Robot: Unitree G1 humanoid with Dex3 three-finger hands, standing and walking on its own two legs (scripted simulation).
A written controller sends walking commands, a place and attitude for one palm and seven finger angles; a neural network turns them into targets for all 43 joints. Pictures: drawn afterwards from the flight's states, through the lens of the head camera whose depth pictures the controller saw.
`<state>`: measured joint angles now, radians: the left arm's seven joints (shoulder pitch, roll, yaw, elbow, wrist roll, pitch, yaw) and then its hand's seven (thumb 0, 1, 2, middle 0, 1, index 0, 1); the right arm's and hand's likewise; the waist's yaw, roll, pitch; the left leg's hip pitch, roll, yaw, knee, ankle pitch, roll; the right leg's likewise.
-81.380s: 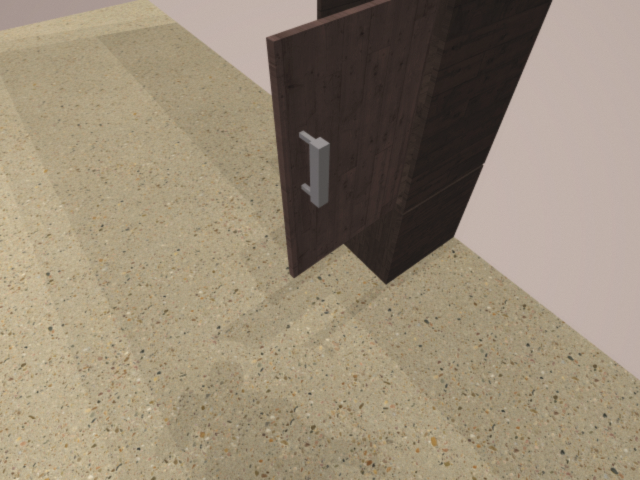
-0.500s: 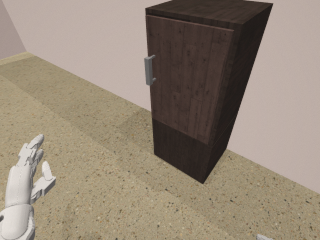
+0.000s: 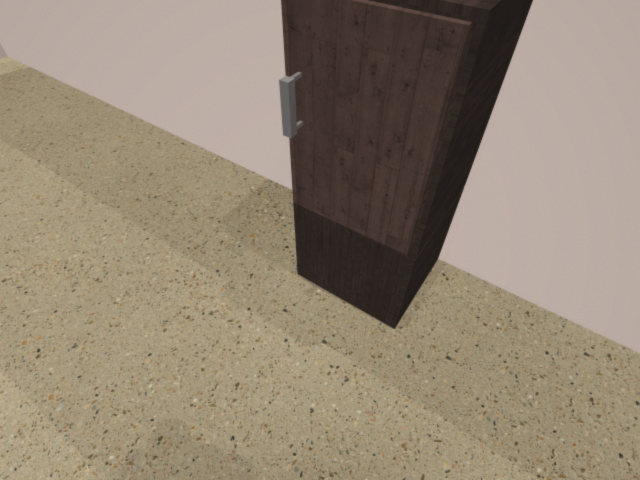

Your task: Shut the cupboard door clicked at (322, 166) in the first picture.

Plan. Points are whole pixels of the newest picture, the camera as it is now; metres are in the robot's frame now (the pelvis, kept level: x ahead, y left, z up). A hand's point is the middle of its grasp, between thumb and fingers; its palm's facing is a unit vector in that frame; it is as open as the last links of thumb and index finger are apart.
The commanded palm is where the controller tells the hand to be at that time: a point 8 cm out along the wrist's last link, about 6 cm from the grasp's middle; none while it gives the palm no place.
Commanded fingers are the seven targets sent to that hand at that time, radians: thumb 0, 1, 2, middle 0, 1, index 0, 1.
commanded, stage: let the arm hang, fingers relaxed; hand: left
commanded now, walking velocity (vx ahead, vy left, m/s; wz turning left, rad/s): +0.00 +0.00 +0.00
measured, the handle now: (293, 104) +0.91 +0.12 +0.01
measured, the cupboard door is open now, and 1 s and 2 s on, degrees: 1 1 1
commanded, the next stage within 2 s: look to check the result in 0.54 s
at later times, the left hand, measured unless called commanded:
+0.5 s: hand out of the picture -0.04 +0.15 -0.18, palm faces +0.03 -0.99 -0.14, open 7.4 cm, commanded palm none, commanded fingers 0.00 0.90 0.90 -0.20 -0.30 -0.20 -0.30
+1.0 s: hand out of the picture -0.03 +0.15 -0.18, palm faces +0.03 -0.99 -0.17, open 7.4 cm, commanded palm none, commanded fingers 0.00 0.90 0.90 -0.20 -0.30 -0.20 -0.30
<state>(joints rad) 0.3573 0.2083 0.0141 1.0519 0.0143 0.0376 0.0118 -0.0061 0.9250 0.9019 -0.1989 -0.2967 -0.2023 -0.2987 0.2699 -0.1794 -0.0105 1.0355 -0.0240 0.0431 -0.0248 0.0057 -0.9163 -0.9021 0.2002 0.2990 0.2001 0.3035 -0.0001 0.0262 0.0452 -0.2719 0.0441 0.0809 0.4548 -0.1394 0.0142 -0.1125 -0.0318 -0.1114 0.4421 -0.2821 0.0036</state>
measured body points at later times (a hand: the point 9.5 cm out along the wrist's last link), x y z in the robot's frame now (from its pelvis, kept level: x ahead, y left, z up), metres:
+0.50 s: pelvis +0.00 +0.00 +0.00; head -0.01 +0.00 +0.45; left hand -0.04 +0.20 -0.16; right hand -0.04 -0.21 -0.16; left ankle +0.07 +0.11 -0.74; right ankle -0.02 -0.12 -0.74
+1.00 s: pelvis +0.01 -0.01 +0.00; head +0.00 +0.00 +0.45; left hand -0.03 +0.21 -0.16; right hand -0.02 -0.21 -0.16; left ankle +0.07 +0.11 -0.74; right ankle -0.02 -0.12 -0.74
